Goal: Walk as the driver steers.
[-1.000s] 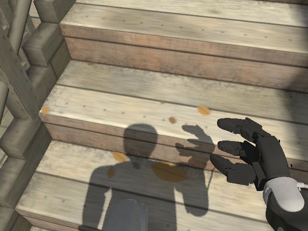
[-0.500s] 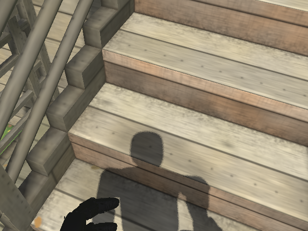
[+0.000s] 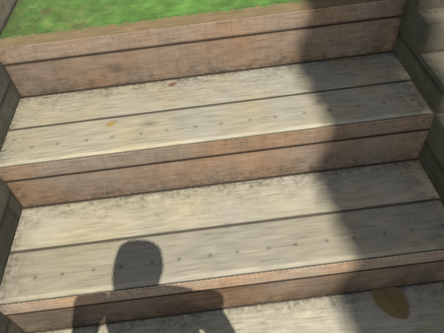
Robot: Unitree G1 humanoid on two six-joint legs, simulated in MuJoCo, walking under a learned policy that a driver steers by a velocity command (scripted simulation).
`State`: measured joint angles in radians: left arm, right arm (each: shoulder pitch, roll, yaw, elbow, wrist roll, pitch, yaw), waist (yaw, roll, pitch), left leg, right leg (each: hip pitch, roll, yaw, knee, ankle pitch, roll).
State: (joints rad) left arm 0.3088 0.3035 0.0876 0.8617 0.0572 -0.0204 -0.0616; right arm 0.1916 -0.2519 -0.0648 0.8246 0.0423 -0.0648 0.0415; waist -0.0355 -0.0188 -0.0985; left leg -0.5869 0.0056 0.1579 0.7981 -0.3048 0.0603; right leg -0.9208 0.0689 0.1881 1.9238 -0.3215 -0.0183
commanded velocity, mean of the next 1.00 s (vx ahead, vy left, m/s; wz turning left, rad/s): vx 0.10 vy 0.00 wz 0.17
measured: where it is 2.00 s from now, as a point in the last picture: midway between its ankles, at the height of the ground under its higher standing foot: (230, 184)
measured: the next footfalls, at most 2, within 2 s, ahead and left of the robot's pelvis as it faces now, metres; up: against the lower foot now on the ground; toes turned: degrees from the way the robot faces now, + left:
right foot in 0.14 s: +0.14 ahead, -0.19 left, +0.00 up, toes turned -6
left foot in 0.60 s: +0.28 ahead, +0.20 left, +0.16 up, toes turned +11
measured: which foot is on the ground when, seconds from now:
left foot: down 0.00-0.16, up 0.18-0.58, down 0.60-1.00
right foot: up 0.00-0.12, down 0.14-0.66, up 0.68-1.00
